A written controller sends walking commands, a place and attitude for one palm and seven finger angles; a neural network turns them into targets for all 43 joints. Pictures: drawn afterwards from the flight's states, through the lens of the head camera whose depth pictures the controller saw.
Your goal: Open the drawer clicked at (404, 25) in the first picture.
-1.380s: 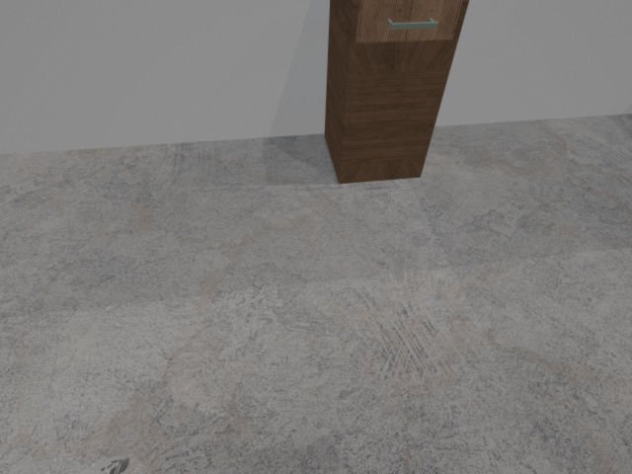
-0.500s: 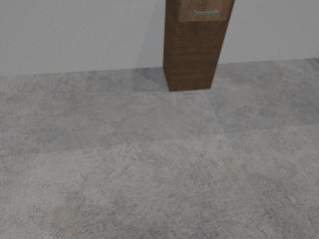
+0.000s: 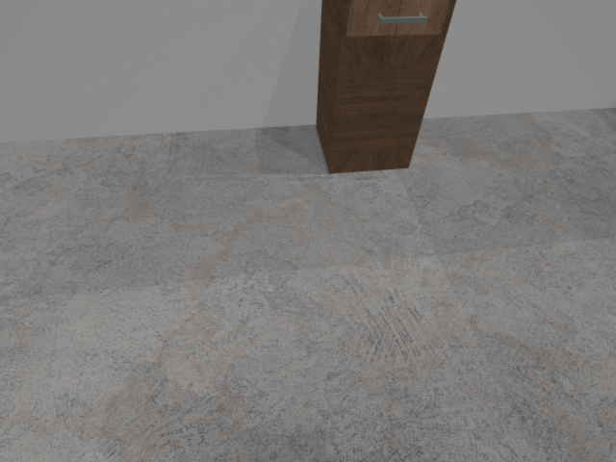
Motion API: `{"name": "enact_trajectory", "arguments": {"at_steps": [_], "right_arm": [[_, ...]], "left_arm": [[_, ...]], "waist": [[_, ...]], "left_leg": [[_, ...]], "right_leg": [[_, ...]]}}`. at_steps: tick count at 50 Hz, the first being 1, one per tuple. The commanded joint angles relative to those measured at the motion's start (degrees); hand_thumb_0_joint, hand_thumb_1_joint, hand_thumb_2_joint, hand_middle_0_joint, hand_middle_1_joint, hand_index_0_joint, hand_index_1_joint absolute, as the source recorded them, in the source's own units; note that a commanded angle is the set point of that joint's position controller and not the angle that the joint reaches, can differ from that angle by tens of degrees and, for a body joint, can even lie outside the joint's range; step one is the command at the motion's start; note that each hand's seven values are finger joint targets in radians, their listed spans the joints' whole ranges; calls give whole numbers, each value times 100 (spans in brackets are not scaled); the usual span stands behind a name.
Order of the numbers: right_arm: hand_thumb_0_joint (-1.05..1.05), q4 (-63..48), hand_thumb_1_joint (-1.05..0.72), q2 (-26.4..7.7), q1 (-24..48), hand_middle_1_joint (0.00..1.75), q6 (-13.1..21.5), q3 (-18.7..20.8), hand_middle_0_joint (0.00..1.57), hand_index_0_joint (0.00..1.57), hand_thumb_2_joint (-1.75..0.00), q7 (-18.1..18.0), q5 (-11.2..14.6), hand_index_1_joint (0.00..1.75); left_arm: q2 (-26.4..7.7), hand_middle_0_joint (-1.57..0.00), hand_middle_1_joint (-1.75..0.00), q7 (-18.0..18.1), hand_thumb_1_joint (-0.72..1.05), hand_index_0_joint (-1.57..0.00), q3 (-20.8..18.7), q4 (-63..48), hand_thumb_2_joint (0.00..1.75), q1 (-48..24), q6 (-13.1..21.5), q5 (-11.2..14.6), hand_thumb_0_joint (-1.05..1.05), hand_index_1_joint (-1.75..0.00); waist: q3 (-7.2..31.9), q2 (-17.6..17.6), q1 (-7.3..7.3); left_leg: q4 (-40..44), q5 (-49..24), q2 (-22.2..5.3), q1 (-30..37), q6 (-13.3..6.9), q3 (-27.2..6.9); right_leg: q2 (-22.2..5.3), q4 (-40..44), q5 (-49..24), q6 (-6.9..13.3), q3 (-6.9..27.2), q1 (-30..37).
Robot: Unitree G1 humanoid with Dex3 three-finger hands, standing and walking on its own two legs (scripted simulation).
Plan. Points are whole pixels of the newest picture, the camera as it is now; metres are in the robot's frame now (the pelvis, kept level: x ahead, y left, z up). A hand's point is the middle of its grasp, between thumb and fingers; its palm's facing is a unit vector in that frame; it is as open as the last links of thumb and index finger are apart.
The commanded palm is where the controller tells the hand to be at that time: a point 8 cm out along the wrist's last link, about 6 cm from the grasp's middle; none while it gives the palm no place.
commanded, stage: look at it before walking up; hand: left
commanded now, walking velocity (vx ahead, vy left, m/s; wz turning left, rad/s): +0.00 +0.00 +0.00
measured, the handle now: (401, 17) +1.61 -0.27 -0.02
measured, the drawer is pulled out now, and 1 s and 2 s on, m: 0.00 0.00 0.00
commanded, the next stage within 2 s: walk to a spot facing it in 0.16 s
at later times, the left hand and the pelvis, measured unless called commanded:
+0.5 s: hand out of the picture +0.07 +0.22 -0.17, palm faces -0.09 -0.95 -0.30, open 7.4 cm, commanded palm none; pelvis +0.00 -0.01 -0.01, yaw -5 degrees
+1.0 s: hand out of the picture +0.06 +0.13 -0.16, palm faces -0.22 -0.95 -0.21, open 7.4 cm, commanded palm none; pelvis +0.07 -0.05 +0.00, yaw -19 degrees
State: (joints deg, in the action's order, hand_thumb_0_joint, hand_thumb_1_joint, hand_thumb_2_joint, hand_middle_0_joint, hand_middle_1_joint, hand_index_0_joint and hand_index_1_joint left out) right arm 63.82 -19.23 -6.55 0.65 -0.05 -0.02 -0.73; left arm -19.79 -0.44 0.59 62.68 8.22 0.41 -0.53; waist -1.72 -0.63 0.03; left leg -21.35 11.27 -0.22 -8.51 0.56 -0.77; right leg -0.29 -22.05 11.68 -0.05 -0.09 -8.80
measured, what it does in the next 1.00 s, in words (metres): lifts its left foot, turning right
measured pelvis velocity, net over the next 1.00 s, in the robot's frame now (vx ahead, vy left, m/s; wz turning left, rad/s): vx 0.07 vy -0.05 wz -0.34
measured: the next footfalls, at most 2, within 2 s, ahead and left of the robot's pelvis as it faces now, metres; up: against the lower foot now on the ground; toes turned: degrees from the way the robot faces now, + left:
left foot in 1.24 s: +0.35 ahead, +0.01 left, +0.00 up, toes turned -23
right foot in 1.88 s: +0.46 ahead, -0.25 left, +0.00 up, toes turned -55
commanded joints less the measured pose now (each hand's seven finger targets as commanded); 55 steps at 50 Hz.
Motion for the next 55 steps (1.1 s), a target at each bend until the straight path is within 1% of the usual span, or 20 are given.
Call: {"name": "enact_trajectory", "arguments": {"at_steps": [1,14,18,22,24,25,26,28,30,31,32,33,34,36,38,39,41,48,52,55], "right_arm": [[0,-397,-90,-1202,295,30,113,210,20,20,-90,-56,32,30],[0,-381,-90,-1224,324,30,116,204,20,20,-90,-76,22,30],[0,-409,-90,-527,-134,30,-15,134,20,20,-90,-131,9,30],[0,-697,-90,-683,-225,30,-98,291,20,20,-90,-184,-2,30],[0,-837,-90,-758,-193,30,-116,366,20,20,-90,-201,-13,30],[0,-904,-90,-770,-166,30,-112,410,20,20,-90,-198,-12,30],[0,-950,-90,-797,-220,30,-93,420,20,20,-90,-179,-12,30],[0,-1065,-90,-806,-61,30,-68,458,20,20,-90,-143,-38,30],[0,-1193,-90,-768,304,30,-87,486,20,20,-90,-112,-63,30],[0,-1230,-90,-661,435,30,-128,463,20,20,-90,-79,-56,30],[0,-1396,-90,-130,351,30,-177,372,20,20,-90,-40,2,30],[0,-1690,-90,-50,706,30,-111,342,20,20,-90,-11,-51,30],[0,-1671,-90,-265,641,30,-75,399,20,20,-90,23,-58,30],[0,-1421,-90,-247,293,30,-8,462,20,20,-90,67,-53,30],[0,-1301,-90,-96,32,30,11,462,20,20,-90,90,-83,30],[0,-1264,-90,-8,-69,30,18,456,20,20,-90,87,-80,30],[0,-1240,-90,100,-118,30,30,464,20,20,-90,85,-77,30],[0,-1541,-90,246,436,30,108,421,20,20,-90,73,-75,30],[0,-1765,-90,344,975,30,163,391,20,20,-90,87,-48,30],[0,-1846,-90,409,1091,30,201,366,20,20,-90,113,-18,30]], "left_arm": [[-1151,-20,-30,103,90,-20,-249,-388,90,-223,116,-14,0,-30],[-1180,-20,-30,101,90,-20,-254,-390,90,-233,111,-11,0,-30],[-541,-20,-30,129,90,-20,-190,-461,90,75,-117,-10,0,-30],[-530,-20,-30,88,90,-20,-294,-746,90,209,-232,-39,0,-30],[-446,-20,-30,54,90,-20,-333,-880,90,254,-261,-45,0,-30],[-388,-20,-30,40,90,-20,-347,-939,90,307,-275,-46,0,-30],[-301,-20,-30,15,90,-20,-360,-985,90,387,-290,-48,0,-30],[-179,-20,-30,-59,90,-20,-424,-1089,90,483,-314,-62,0,-30],[-109,-20,-30,-140,90,-20,-497,-1020,90,999,-271,-89,0,-30],[-200,-20,-30,-140,90,-20,-536,-840,90,1586,-219,-115,0,-30],[-729,-20,-30,-50,90,-20,-636,-789,90,1956,-106,-196,0,-30],[-974,-20,-30,60,90,-20,-632,-852,90,2104,-60,-100,0,-30],[-821,-20,-30,108,90,-20,-634,-959,90,1822,-11,-69,0,-30],[-473,-20,-30,98,90,-20,-572,-1060,90,1308,103,-56,0,-30],[-200,-20,-30,59,90,-20,-512,-1064,90,1331,220,-37,0,-30],[-174,-20,-30,56,90,-20,-512,-1000,90,1449,264,-28,0,-30],[-105,-20,-30,57,90,-20,-525,-886,90,1697,314,-25,0,-30],[111,-20,-30,112,90,-20,-517,-626,90,2348,373,-71,0,-30],[136,-20,-30,179,90,-20,-509,-507,90,2542,365,-119,0,-30],[92,-20,-30,222,90,-20,-519,-509,90,2437,348,-133,0,-30]], "waist": [[323,44,12],[306,86,12],[312,45,-32],[299,237,-34],[249,545,-24],[233,792,-11],[332,1104,-3],[289,1199,65],[195,996,435],[232,268,737],[-73,-1825,816],[-531,-2097,850],[-706,-1392,602],[-632,-537,231],[-356,-182,96],[-216,-248,70],[-87,-269,97],[46,-479,358],[-187,-534,516],[-294,-757,480]], "left_leg": [[327,-634,-644,71,-208,-522],[314,-782,-669,204,-185,-440],[-92,-905,-741,220,-71,-77],[-223,-844,-1028,240,-215,-108],[-161,-878,-1299,185,-380,-228],[-94,-1026,-1526,124,-528,-309],[107,-868,-1827,80,-757,-489],[378,230,-2140,-256,-994,-599],[-218,1441,-1893,-1126,-649,-154],[-1234,2150,-1432,-1737,-328,254],[-3417,2792,-439,-3041,171,996],[-4422,2562,-132,-3688,193,399],[-4543,1706,-420,-3537,108,-120],[-4564,841,-606,-3146,120,-92],[-4407,231,-602,-2934,222,-32],[-4375,98,-597,-2991,262,5],[-4305,-79,-589,-3122,323,52],[-3868,-69,-596,-3730,424,106],[-3252,244,-526,-3730,387,227],[-2722,322,-421,-3366,296,290]], "right_leg": [[-670,407,-547,172,590,24],[-664,414,-837,189,651,21],[-592,-60,-1358,110,730,-303],[-330,-734,-1297,88,665,-837],[-133,-1284,-929,30,524,-1102],[-43,-1715,-336,-3,393,-1209],[69,-2297,975,-45,169,-1257],[-106,-2729,1873,-67,61,-1164],[-167,-1874,1409,-16,-23,-171],[-64,-1046,1150,41,6,489],[-1259,610,2392,461,2330,747],[-2047,1613,2421,843,4220,109],[-1953,1767,2819,953,3877,-169],[-1544,1523,2540,807,3343,-430],[-1179,1266,1257,805,2518,-199],[-1104,1157,669,826,2281,34],[-980,1013,-97,800,1983,365],[-981,750,-1247,1017,2153,1242],[-1076,612,-1994,1181,2396,1387],[-1002,472,-2452,1113,2327,1290]]}}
